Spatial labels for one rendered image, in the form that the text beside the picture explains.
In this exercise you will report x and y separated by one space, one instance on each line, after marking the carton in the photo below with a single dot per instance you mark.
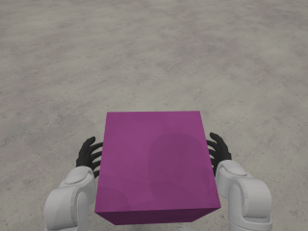
155 168

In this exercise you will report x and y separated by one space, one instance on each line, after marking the robot left hand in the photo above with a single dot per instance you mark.
85 158

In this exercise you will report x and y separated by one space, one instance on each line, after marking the robot right hand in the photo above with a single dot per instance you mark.
220 153

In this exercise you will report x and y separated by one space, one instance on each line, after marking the robot left forearm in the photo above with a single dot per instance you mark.
67 207

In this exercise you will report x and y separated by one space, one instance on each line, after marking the robot right forearm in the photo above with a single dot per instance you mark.
249 199

